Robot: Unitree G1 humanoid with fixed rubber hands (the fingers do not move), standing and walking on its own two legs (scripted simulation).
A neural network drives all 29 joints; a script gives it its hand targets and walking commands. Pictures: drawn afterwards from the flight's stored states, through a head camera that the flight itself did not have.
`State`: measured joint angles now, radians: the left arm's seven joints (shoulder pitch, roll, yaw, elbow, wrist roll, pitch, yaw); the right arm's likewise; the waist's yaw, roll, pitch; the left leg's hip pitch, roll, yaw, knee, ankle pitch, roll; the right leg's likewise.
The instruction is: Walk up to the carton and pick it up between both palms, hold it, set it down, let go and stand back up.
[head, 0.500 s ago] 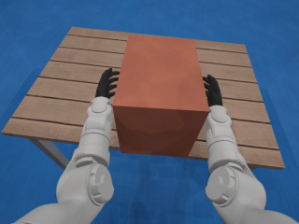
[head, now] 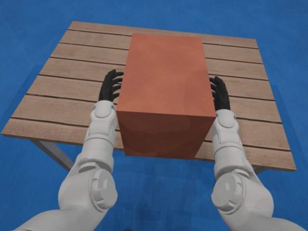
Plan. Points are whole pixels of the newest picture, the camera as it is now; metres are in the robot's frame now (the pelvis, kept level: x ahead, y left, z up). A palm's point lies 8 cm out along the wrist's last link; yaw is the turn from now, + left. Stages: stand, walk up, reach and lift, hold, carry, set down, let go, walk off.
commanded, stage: set down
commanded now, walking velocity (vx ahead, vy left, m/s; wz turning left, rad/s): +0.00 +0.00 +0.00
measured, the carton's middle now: (163, 96) +0.49 +0.04 +0.00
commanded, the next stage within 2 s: none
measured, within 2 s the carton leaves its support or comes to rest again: neither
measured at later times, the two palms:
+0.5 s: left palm (107, 100) +0.40 +0.19 +0.06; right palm (220, 108) +0.43 -0.12 +0.06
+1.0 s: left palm (107, 106) +0.40 +0.19 +0.04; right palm (220, 112) +0.42 -0.12 +0.05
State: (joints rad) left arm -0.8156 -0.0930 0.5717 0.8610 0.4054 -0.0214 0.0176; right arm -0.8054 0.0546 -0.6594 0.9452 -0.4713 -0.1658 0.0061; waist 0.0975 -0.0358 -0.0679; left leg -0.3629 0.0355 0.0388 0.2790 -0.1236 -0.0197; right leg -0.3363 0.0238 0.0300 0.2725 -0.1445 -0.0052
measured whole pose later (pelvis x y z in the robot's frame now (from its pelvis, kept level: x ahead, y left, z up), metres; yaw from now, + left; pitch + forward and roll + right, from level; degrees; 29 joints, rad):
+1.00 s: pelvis +0.00 +0.00 +0.00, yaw +0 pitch +11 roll +0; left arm -0.76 -0.15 0.66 0.76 0.50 -0.05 -0.03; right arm -0.76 0.14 -0.74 0.83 -0.56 -0.18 0.07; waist 0.07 -0.05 -0.02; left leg -0.33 0.03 0.05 0.26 -0.12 -0.01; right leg -0.31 0.02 0.03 0.27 -0.15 0.00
